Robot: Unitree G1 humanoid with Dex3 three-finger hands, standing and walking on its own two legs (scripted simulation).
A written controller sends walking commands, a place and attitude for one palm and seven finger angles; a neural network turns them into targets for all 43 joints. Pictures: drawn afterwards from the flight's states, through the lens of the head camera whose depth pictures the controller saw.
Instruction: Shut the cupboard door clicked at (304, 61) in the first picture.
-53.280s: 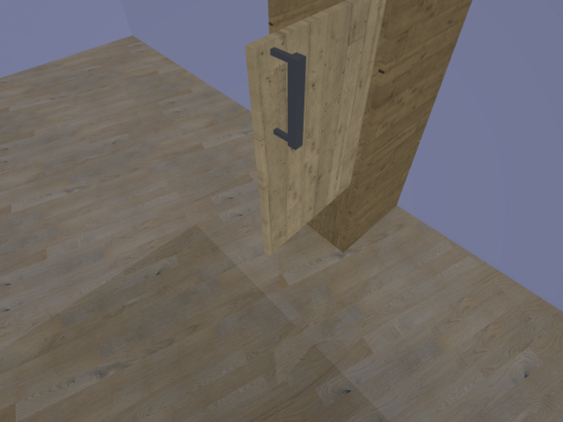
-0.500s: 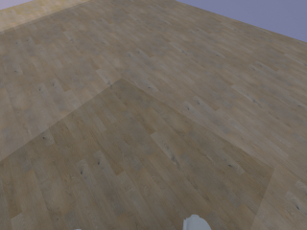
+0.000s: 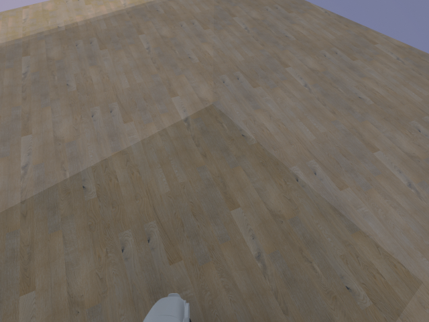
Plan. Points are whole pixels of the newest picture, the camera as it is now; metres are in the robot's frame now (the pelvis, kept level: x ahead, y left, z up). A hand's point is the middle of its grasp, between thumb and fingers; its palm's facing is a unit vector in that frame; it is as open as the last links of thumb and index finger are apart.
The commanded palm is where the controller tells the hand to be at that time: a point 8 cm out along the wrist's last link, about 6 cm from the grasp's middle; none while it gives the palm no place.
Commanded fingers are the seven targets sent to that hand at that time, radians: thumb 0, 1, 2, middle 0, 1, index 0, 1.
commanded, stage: turn to face it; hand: left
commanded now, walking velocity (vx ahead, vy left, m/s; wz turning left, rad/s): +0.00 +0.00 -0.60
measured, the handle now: out of the picture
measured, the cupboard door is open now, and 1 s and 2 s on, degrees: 29 29 29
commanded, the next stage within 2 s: none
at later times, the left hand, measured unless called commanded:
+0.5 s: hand out of the picture +0.13 +0.20 -0.17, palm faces -0.16 -0.95 -0.26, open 7.4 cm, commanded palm none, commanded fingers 0.00 0.90 0.90 -0.20 -0.30 -0.20 -0.30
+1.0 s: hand (164, 242) +0.31 +0.14 -0.15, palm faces -0.55 -0.80 -0.23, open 7.4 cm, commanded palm none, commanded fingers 0.00 0.90 0.90 -0.20 -0.30 -0.20 -0.30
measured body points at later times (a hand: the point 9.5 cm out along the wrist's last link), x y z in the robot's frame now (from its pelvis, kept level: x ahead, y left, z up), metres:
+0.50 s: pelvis +0.05 +0.01 -0.02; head +0.08 -0.02 +0.43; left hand +0.13 +0.25 -0.15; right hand +0.09 -0.25 -0.17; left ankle +0.08 +0.12 -0.70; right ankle +0.03 -0.09 -0.74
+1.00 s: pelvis +0.08 +0.04 +0.00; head +0.12 +0.01 +0.44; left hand +0.33 +0.18 -0.13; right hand -0.02 -0.21 -0.14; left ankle +0.13 +0.15 -0.74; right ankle +0.00 -0.06 -0.70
